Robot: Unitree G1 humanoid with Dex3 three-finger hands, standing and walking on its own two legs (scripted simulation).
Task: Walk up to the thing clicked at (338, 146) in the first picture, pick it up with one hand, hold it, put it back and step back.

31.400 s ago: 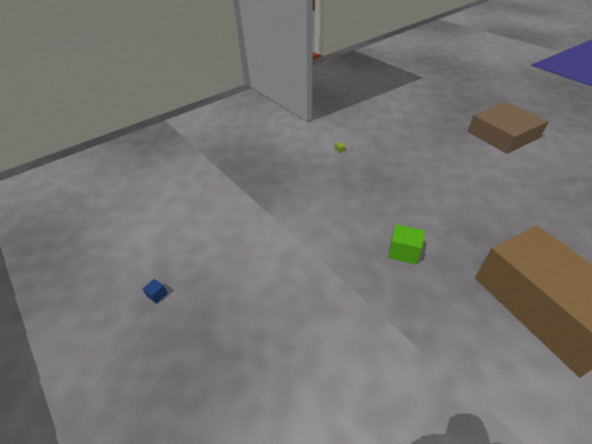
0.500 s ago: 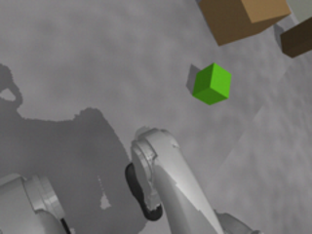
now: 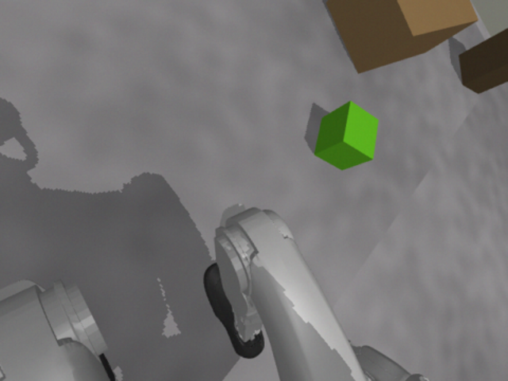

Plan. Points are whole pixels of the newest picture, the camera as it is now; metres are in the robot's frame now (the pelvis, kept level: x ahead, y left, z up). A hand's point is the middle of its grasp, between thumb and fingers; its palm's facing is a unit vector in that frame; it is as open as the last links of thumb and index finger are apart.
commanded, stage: withdraw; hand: left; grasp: from above
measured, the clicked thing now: out of the picture +0.44 +0.31 -0.28
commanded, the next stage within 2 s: home in 0.90 s
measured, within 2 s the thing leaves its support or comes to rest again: neither
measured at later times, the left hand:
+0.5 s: hand out of the picture +0.42 +0.35 -0.10, palm faces -0.37 -0.09 -0.93, open 11.4 cm
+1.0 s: hand out of the picture +0.43 +0.32 -0.16, palm faces -0.39 -0.10 -0.91, open 12.5 cm
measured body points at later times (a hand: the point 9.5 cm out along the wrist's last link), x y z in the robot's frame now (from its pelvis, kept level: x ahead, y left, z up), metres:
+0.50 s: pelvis +0.00 +0.00 +0.03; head +0.19 +0.08 +0.43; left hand +0.44 +0.35 -0.04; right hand +0.12 -0.26 -0.07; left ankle +0.06 +0.13 -0.27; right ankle +0.12 -0.13 -0.27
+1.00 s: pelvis +0.00 -0.01 +0.02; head +0.24 +0.09 +0.38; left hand +0.45 +0.33 -0.11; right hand +0.06 -0.29 -0.07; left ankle +0.06 +0.13 -0.27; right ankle +0.12 -0.13 -0.27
